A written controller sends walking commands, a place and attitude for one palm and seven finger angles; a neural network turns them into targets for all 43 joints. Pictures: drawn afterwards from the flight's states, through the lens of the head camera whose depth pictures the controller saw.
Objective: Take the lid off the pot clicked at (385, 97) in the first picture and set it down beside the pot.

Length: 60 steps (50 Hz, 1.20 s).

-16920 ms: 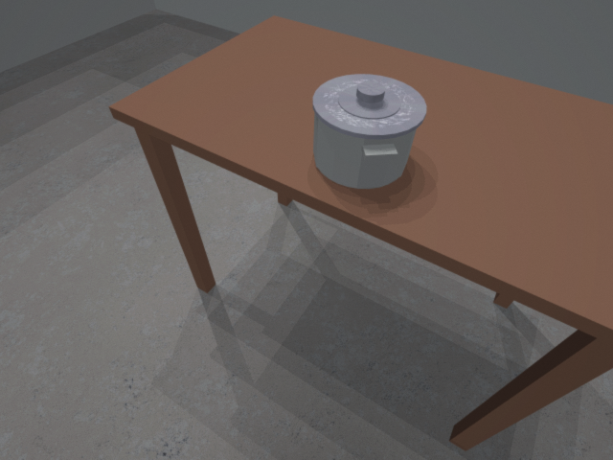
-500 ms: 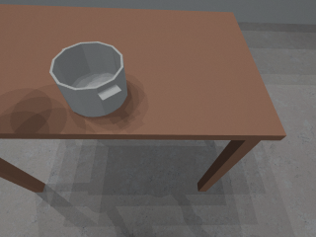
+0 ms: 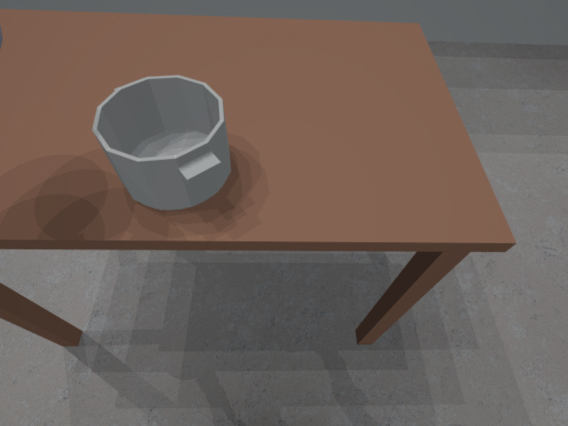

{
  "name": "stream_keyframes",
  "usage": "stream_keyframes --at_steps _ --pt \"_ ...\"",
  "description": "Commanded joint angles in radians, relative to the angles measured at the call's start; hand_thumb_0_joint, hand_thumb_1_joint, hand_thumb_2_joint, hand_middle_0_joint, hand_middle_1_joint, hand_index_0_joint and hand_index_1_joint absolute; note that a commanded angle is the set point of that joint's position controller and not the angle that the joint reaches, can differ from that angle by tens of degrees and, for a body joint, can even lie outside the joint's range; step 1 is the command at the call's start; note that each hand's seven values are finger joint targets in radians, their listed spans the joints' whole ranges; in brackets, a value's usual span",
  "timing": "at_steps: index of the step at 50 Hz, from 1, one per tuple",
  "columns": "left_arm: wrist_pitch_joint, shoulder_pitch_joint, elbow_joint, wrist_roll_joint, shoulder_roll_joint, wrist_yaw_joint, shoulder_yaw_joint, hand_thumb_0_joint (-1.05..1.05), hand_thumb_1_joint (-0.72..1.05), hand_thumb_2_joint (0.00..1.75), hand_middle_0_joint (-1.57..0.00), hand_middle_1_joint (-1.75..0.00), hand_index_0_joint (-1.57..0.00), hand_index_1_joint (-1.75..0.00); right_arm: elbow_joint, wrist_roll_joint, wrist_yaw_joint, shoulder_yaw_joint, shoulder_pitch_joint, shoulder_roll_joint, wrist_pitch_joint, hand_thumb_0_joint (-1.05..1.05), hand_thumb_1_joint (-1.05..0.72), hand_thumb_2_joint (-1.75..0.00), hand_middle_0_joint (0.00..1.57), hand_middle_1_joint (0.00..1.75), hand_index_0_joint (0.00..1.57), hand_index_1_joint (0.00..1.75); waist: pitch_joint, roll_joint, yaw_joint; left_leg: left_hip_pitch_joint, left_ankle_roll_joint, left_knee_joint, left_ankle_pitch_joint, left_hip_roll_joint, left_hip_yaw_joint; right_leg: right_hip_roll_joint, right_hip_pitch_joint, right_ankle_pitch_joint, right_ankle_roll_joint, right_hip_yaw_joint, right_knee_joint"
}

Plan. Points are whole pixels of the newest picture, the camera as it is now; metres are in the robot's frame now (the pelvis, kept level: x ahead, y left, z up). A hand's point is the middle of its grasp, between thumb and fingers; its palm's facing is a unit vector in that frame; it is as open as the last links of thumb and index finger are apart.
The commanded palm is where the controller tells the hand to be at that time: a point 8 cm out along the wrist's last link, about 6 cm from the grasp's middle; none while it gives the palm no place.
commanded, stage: move the lid sideways beside the pot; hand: left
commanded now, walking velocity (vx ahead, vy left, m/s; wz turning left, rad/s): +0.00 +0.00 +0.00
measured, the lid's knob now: out of the picture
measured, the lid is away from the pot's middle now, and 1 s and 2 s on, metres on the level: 0.23 0.22 0.23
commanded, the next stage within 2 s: lower the lid onto the table in 0.28 s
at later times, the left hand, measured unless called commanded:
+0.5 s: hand out of the picture +0.47 +0.36 +0.29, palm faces -0.20 -0.24 -0.95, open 7.8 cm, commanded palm +0.52 +0.36 +0.37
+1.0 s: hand out of the picture +0.47 +0.36 +0.26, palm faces -0.24 -0.30 -0.92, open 7.8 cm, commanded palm +0.53 +0.36 +0.33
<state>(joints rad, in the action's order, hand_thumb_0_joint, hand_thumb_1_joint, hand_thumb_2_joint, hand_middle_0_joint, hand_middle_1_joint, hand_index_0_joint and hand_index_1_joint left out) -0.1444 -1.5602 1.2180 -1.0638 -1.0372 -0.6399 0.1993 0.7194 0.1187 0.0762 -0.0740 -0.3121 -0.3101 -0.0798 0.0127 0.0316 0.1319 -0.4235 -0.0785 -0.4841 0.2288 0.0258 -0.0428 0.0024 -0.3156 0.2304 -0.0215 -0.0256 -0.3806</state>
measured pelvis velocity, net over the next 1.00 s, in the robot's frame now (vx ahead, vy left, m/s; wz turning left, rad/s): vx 0.01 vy -0.02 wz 0.00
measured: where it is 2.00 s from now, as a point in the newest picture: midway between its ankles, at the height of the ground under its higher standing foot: outside the picture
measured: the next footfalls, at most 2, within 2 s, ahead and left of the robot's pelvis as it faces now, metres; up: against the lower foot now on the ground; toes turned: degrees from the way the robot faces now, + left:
none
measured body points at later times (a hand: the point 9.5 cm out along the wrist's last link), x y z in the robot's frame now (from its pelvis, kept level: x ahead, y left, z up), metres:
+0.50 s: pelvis +0.01 -0.01 +0.00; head +0.09 +0.00 +0.44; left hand +0.47 +0.37 +0.35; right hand +0.01 -0.29 -0.12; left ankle +0.00 +0.07 -0.74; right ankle -0.03 -0.14 -0.74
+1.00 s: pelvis +0.01 -0.02 +0.00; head +0.10 -0.01 +0.44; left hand +0.48 +0.37 +0.31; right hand +0.01 -0.29 -0.12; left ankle +0.00 +0.06 -0.74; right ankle -0.03 -0.14 -0.74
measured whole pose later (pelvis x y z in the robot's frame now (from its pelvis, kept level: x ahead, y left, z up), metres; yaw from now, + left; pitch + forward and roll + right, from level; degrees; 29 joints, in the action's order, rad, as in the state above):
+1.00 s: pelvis +0.01 -0.02 +0.00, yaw +0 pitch +12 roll -2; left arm -0.27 -1.59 1.35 -1.06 -1.03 -0.61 0.20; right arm 0.75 0.12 0.07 -0.07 -0.35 -0.31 -0.05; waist 0.02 0.03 0.16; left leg -0.47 -0.06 -0.51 0.26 0.00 -0.03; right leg 0.03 -0.35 0.25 0.00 -0.03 -0.39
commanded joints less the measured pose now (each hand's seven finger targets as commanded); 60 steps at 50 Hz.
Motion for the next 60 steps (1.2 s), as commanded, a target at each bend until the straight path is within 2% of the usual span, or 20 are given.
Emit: stream_keyframes --at_steps 1,16,19,21,24,26,29,31,33,34,39,41,44,45,48,54,56,58,59,60 --pt "-0.004 -0.534 -0.209 -0.024 -0.203 0.066 -0.035 0.0 0.73 0.89 -0.84 -1.12 -0.76 -1.06 -0.052 0.0 0.013 0.058 -0.108 -0.188 0.009 0.0 -0.9 -0.9 0.2 0.3 0.2 0.3 0.429 0.147 0.002 0.425 0.012 -0.008 -0.49 -0.038 0.065 0.06 -0.043 -0.22 0.031 -0.032 0.016" --pt "-0.029 -0.594 -0.25 -0.031 -0.221 0.073 -0.035 0.0 0.73 0.89 -0.84 -1.12 -0.76 -1.06 -0.032 0.001 0.015 0.061 -0.138 -0.193 0.015 0.0 -0.9 -0.9 0.2 0.3 0.2 0.3 0.494 0.194 0.007 0.462 0.021 -0.028 -0.574 -0.037 0.063 0.064 -0.035 -0.271 0.026 -0.026 0.014" --pt "-0.039 -0.561 -0.228 -0.013 -0.145 0.065 0.013 0.0 0.73 0.89 -0.84 -1.12 -0.76 -1.06 -0.034 0.007 0.013 0.062 -0.142 -0.187 0.022 0.0 -0.9 -0.9 0.2 0.3 0.2 0.3 0.469 0.228 0.012 0.491 0.041 -0.03 -0.654 -0.042 0.074 0.065 -0.068 -0.272 0.032 -0.039 0.024" --pt "-0.085 -0.574 -0.124 -0.025 -0.147 0.061 0.01 0.0 0.73 0.89 -0.84 -1.12 -0.76 -1.06 -0.015 0.004 0.002 0.062 -0.147 -0.189 0.027 0.0 -0.9 -0.9 0.2 0.3 0.2 0.3 0.426 0.168 0.021 0.441 0.025 -0.029 -0.559 -0.03 0.068 0.071 -0.059 -0.265 0.024 -0.033 0.022" --pt "-0.101 -0.577 -0.152 -0.014 -0.118 0.061 0.032 0.0 0.73 0.89 -0.84 -1.12 -0.76 -1.06 -0.021 0.005 0.001 0.061 -0.147 -0.191 0.035 0.0 -0.9 -0.9 0.2 0.3 0.2 0.3 0.46 0.185 0.02 0.443 0.034 -0.027 -0.595 -0.029 0.063 0.063 -0.034 -0.302 0.03 -0.036 0.019" --pt "-0.112 -0.608 -0.149 -0.038 -0.184 0.072 -0.012 0.0 0.73 0.89 -0.84 -1.12 -0.76 -1.06 -0.016 -0.004 0.0 0.061 -0.147 -0.193 0.034 0.0 -0.9 -0.9 0.2 0.3 0.2 0.3 0.473 0.16 0.017 0.429 0.021 -0.038 -0.576 -0.028 0.06 0.066 -0.019 -0.312 0.022 -0.024 0.011" --pt "-0.123 -0.563 -0.121 -0.015 -0.113 0.064 0.038 0.0 0.73 0.89 -0.84 -1.12 -0.76 -1.06 -0.021 0.004 -0.001 0.061 -0.151 -0.189 0.041 0.0 -0.9 -0.9 0.2 0.3 0.2 0.3 0.446 0.17 0.024 0.426 0.032 -0.031 -0.603 -0.031 0.058 0.061 -0.024 -0.327 0.026 -0.03 0.018" --pt "-0.128 -0.535 -0.081 -0.034 -0.167 0.076 -0.001 0.0 0.73 0.89 -0.84 -1.12 -0.76 -1.06 -0.021 -0.001 0.001 0.057 -0.145 -0.19 0.037 0.0 -0.9 -0.9 0.2 0.3 0.2 0.3 0.428 0.104 0.024 0.38 0.013 -0.038 -0.528 -0.025 0.047 0.064 -0.012 -0.32 0.016 -0.021 0.009" --pt "-0.13 -0.6 -0.141 -0.033 -0.192 0.082 -0.011 0.0 0.73 0.89 -0.84 -1.12 -0.76 -1.06 -0.024 -0.002 0.002 0.059 -0.138 -0.194 0.032 0.0 -0.9 -0.9 0.2 0.3 0.2 0.3 0.464 0.132 0.02 0.379 0.01 -0.031 -0.51 -0.025 0.048 0.058 0.013 -0.328 0.018 -0.016 0.005" --pt "-0.128 -0.584 -0.148 -0.016 -0.143 0.077 0.023 0.0 0.73 0.89 -0.84 -1.12 -0.76 -1.06 -0.03 0.003 0.004 0.058 -0.136 -0.187 0.038 0.0 -0.9 -0.9 0.2 0.3 0.2 0.3 0.465 0.18 0.022 0.407 0.023 -0.035 -0.583 -0.028 0.051 0.058 -0.006 -0.342 0.025 -0.022 0.008" --pt "-0.121 -0.492 -0.072 -0.015 -0.144 0.08 0.02 0.0 0.73 0.89 -0.84 -1.12 -0.76 -1.06 -0.028 0.004 0.007 0.052 -0.146 -0.186 0.045 0.0 -0.9 -0.9 0.2 0.3 0.2 0.3 0.424 0.142 0.027 0.359 0.015 -0.034 -0.5 -0.024 0.041 0.061 -0.011 -0.31 0.023 -0.022 0.006" --pt "-0.121 -0.54 -0.095 -0.029 -0.188 0.09 -0.007 0.0 0.73 0.89 -0.84 -1.12 -0.76 -1.06 -0.023 0.001 0.008 0.055 -0.142 -0.191 0.038 0.0 -0.9 -0.9 0.2 0.3 0.2 0.3 0.44 0.134 0.029 0.353 0.006 -0.039 -0.453 -0.022 0.038 0.062 -0.006 -0.303 0.016 -0.012 0.002" --pt "-0.111 -0.573 -0.166 -0.001 -0.149 0.084 0.02 0.0 0.73 0.89 -0.84 -1.12 -0.76 -1.06 -0.024 0.007 0.013 0.057 -0.141 -0.187 0.042 0.0 -0.9 -0.9 0.2 0.3 0.2 0.3 0.476 0.203 0.028 0.404 0.018 -0.04 -0.545 -0.03 0.048 0.06 -0.013 -0.329 0.023 -0.019 0.002" --pt "-0.118 -0.597 -0.171 -0.017 -0.186 0.093 -0.016 0.0 0.73 0.89 -0.84 -1.12 -0.76 -1.06 -0.013 0.001 0.011 0.064 -0.152 -0.193 0.043 0.0 -0.9 -0.9 0.2 0.3 0.2 0.3 0.515 0.205 0.026 0.442 0.015 -0.058 -0.57 -0.034 0.054 0.065 -0.025 -0.328 0.016 -0.014 -0.006" --pt "-0.111 -0.548 -0.11 -0.024 -0.212 0.097 -0.031 0.0 0.73 0.89 -0.84 -1.12 -0.76 -1.06 -0.012 0.0 0.012 0.062 -0.163 -0.19 0.044 0.0 -0.9 -0.9 0.2 0.3 0.2 0.3 0.479 0.167 0.031 0.393 0.011 -0.061 -0.527 -0.027 0.048 0.067 -0.023 -0.324 0.014 -0.014 -0.007" --pt "-0.105 -0.529 -0.134 0.002 -0.13 0.092 0.012 0.0 0.73 0.89 -0.84 -1.12 -0.76 -1.06 -0.014 0.002 0.008 0.067 -0.168 -0.186 0.042 0.0 -0.9 -0.9 0.2 0.3 0.2 0.3 0.483 0.222 0.032 0.442 0.033 -0.073 -0.657 -0.037 0.063 0.071 -0.068 -0.337 0.022 -0.03 -0.012" --pt "-0.106 -0.502 -0.08 -0.023 -0.197 0.101 -0.041 0.0 0.73 0.89 -0.84 -1.12 -0.76 -1.06 -0.003 -0.006 0.006 0.068 -0.181 -0.19 0.04 0.0 -0.9 -0.9 0.2 0.3 0.2 0.3 0.471 0.156 0.034 0.405 0.018 -0.087 -0.603 -0.032 0.058 0.076 -0.057 -0.335 0.012 -0.02 -0.019" --pt "-0.104 -0.492 -0.063 -0.018 -0.171 0.103 -0.017 0.0 0.73 0.89 -0.84 -1.12 -0.76 -1.06 -0.006 -0.004 0.005 0.067 -0.177 -0.19 0.037 0.0 -0.9 -0.9 0.2 0.3 0.2 0.3 0.448 0.154 0.038 0.366 0.015 -0.076 -0.543 -0.028 0.051 0.072 -0.053 -0.327 0.013 -0.02 -0.018" --pt "-0.094 -0.488 -0.108 0.002 -0.148 0.096 -0.001 0.0 0.73 0.89 -0.84 -1.12 -0.76 -1.06 -0.011 0.001 0.006 0.067 -0.174 -0.188 0.038 0.0 -0.9 -0.9 0.2 0.3 0.2 0.3 0.471 0.193 0.035 0.401 0.027 -0.077 -0.622 -0.034 0.052 0.068 -0.053 -0.354 0.018 -0.023 -0.018" --pt "-0.096 -0.51 -0.1 -0.019 -0.208 0.106 -0.049 0.0 0.73 0.89 -0.84 -1.12 -0.76 -1.06 -0.005 -0.008 0.004 0.069 -0.178 -0.195 0.032 0.0 -0.9 -0.9 0.2 0.3 0.2 0.3 0.488 0.166 0.031 0.398 0.021 -0.086 -0.597 -0.033 0.057 0.074 -0.047 -0.339 0.012 -0.017 -0.024"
